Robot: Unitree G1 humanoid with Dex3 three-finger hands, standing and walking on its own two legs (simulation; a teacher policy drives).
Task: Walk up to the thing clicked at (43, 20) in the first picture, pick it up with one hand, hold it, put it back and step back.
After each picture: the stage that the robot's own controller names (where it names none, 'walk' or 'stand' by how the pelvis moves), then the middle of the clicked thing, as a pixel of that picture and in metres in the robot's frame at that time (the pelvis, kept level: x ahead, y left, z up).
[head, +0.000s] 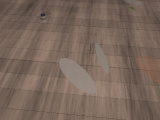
stand; (43, 17) +2.07 +0.60 -0.72
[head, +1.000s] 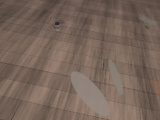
walk; (57, 26) +1.97 +0.27 -0.70
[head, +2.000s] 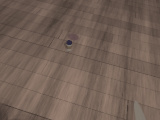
walk; (69, 45) +1.36 +0.09 -0.71
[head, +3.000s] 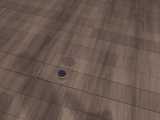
walk; (62, 76) +0.88 +0.16 -0.71
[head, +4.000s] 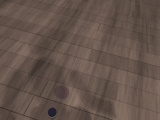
walk; (52, 114) +0.53 +0.19 -0.71
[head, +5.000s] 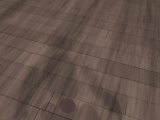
stand; out of the picture +0.42 +0.20 -0.72
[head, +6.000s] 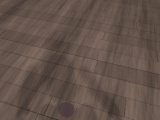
stand; out of the picture +0.40 +0.20 -0.72
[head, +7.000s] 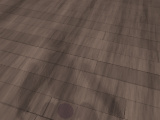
stand; out of the picture +0.38 +0.21 -0.73
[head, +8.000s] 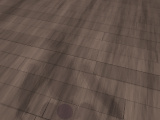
stand; out of the picture +0.37 +0.21 -0.73
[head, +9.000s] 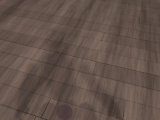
stand; out of the picture +0.37 +0.21 -0.73
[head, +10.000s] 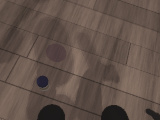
go down; (43, 83) +0.44 +0.21 -0.48
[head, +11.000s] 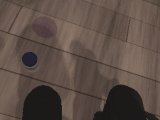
go down; (31, 62) +0.47 +0.22 -0.31
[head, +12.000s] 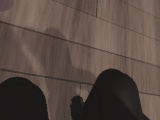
close in; out of the picture +0.46 +0.26 -0.24
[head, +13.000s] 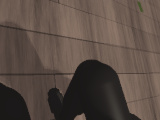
close; out of the picture +0.45 +0.28 -0.23
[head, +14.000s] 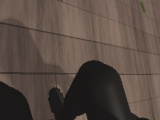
lift; out of the picture +0.45 +0.28 -0.23
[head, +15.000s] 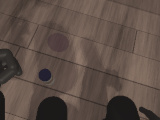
close; (46, 77) +0.45 +0.20 -0.41
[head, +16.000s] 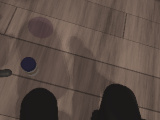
go down; (30, 67) +0.46 +0.20 -0.33
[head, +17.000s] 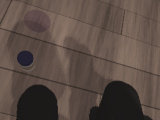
go down; (26, 61) +0.47 +0.21 -0.31
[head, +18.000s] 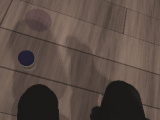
go down; (27, 61) +0.46 +0.21 -0.30
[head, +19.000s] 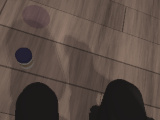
close in; (25, 58) +0.46 +0.21 -0.29
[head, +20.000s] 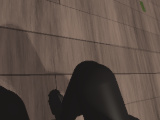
close; out of the picture +0.45 +0.26 -0.23
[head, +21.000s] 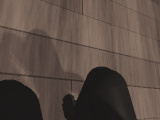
lift; out of the picture +0.45 +0.26 -0.24
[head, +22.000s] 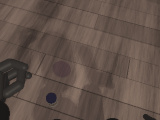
hold; (52, 100) +0.43 +0.18 -0.54
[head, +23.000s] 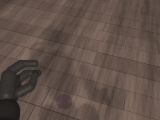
hold; out of the picture +0.39 +0.19 -0.67
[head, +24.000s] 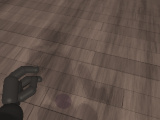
hold; out of the picture +0.40 +0.19 -0.68
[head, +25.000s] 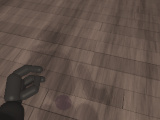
crouch; out of the picture +0.39 +0.19 -0.68
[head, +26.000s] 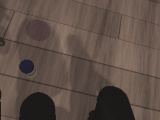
crouch; (28, 69) +0.47 +0.20 -0.37
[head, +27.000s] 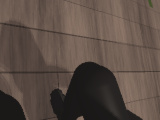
lower; out of the picture +0.45 +0.27 -0.24
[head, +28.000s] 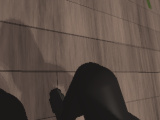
lower; out of the picture +0.45 +0.27 -0.24
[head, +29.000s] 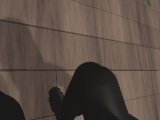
lower; out of the picture +0.46 +0.28 -0.24
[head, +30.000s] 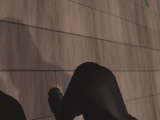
lower; out of the picture +0.46 +0.27 -0.24
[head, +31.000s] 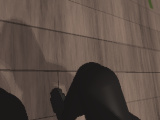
loosen; out of the picture +0.45 +0.27 -0.24
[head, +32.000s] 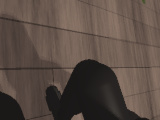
withdraw; out of the picture +0.52 +0.32 -0.27
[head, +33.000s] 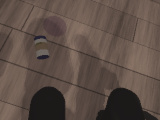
walk; (41, 47) +0.57 +0.22 -0.38
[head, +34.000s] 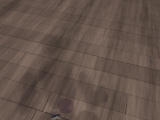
stand; out of the picture +0.49 +0.18 -0.68
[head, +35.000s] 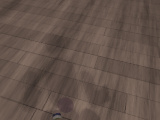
stand; out of the picture +0.50 +0.19 -0.69
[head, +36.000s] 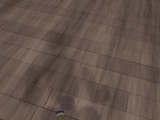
stand; (60, 119) +0.50 +0.17 -0.69
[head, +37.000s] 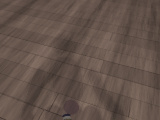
stand; out of the picture +0.52 +0.15 -0.75
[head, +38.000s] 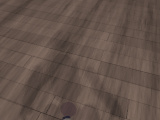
stand; out of the picture +0.50 +0.14 -0.75
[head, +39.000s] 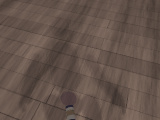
walk; (70, 113) +0.51 +0.11 -0.75
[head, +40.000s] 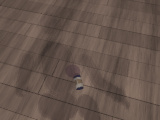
walk; (78, 82) +0.69 +0.07 -0.73
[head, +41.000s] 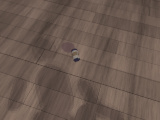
walk; (75, 55) +1.01 +0.04 -0.72
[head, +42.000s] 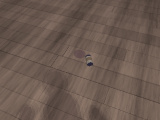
stand; (89, 60) +1.16 -0.02 -0.73
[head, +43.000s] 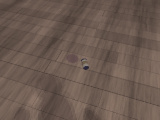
stand; (85, 64) +1.16 -0.02 -0.75
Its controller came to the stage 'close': yes
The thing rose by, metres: 0.01
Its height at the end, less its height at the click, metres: -0.02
